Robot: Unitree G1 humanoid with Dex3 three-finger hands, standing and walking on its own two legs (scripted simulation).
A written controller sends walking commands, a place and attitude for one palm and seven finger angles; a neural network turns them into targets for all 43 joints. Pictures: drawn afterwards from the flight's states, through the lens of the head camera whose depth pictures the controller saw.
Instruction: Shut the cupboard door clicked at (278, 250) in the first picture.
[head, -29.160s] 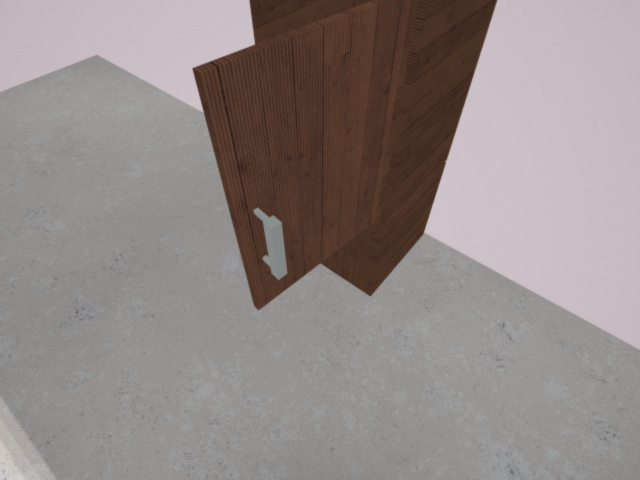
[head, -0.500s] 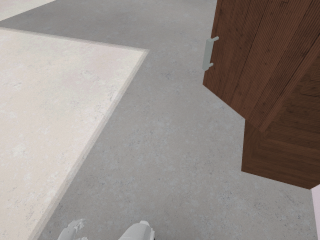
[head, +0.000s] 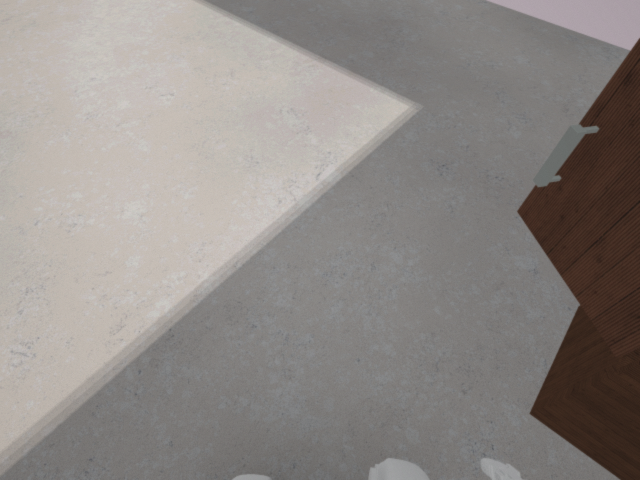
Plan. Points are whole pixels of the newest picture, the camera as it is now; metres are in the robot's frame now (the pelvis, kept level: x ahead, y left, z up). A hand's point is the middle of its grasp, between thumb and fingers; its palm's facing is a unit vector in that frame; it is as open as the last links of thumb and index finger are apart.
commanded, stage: walk to a spot facing it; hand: left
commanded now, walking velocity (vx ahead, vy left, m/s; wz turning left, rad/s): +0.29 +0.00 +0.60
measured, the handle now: (565, 156) +0.79 -0.50 -0.10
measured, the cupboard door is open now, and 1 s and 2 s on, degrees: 53 53 53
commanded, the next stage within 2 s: turn to face it in 1.12 s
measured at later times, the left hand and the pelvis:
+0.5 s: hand out of the picture +0.03 +0.13 -0.15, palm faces +0.39 -0.90 -0.21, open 7.4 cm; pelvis +0.09 -0.04 +0.01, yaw +21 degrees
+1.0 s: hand (119, 387) +0.24 +0.32 -0.14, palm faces +0.54 -0.82 -0.19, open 7.4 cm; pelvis +0.25 +0.09 +0.01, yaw +32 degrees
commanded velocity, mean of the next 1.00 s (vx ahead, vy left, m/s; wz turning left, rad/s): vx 0.33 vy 0.00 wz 0.45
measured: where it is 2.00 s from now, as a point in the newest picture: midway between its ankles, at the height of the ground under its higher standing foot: (268, 379)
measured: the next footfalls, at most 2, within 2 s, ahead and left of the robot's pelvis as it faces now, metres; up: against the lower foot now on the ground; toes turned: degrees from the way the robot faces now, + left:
right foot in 0.18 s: +0.09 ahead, -0.14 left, +0.00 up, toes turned +2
left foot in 0.68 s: +0.22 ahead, +0.16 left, +0.00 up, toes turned +35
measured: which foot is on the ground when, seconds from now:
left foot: down 0.00-0.18, up 0.20-0.66, down 0.68-1.00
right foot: up 0.00-0.16, down 0.18-0.68, up 0.70-1.00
